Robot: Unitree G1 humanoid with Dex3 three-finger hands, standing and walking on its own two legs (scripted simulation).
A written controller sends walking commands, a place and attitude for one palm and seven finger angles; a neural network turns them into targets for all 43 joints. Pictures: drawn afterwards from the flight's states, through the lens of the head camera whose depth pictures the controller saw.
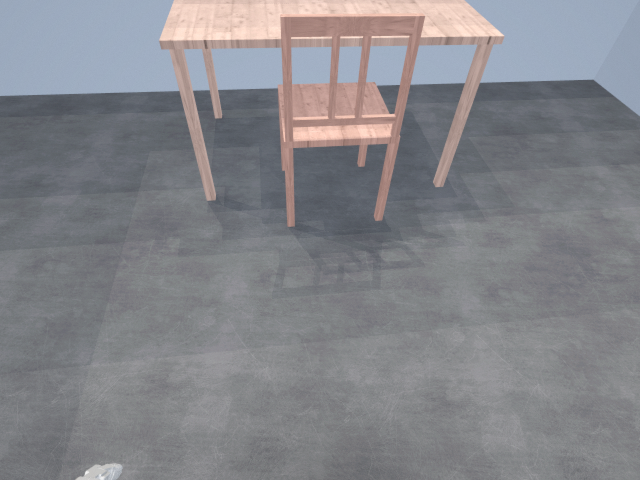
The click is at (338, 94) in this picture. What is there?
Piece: chair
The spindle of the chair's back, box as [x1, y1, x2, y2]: [328, 37, 339, 118]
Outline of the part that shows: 339,37 332,37 328,104 329,118 334,118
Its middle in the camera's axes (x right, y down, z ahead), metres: +0.04 -0.51 +1.25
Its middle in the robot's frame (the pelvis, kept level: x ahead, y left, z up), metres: +1.27 +0.02 -0.11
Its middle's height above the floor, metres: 0.66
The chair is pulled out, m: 0.00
